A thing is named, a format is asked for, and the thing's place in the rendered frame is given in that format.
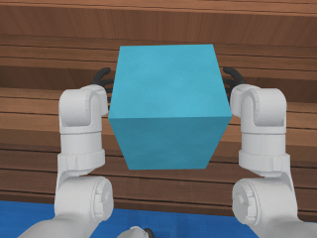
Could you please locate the robot left thigh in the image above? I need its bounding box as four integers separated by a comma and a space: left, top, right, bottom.
117, 228, 149, 238

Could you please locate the left robot hand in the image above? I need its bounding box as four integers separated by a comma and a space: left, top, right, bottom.
90, 67, 115, 111

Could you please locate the right robot upper arm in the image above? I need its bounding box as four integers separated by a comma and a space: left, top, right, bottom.
232, 178, 317, 238

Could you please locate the right robot hand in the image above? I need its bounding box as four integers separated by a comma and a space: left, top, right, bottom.
222, 66, 247, 108

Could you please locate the left robot forearm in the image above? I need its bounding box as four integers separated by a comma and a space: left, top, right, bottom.
54, 84, 109, 214

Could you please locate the carton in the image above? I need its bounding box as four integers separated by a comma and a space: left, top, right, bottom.
108, 44, 233, 171

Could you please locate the right robot forearm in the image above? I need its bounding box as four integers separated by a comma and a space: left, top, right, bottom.
230, 83, 298, 213

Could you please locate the left robot upper arm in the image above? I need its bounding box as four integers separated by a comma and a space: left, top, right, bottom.
18, 176, 114, 238

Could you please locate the robot left foot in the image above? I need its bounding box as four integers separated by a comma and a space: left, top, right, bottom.
144, 228, 155, 238

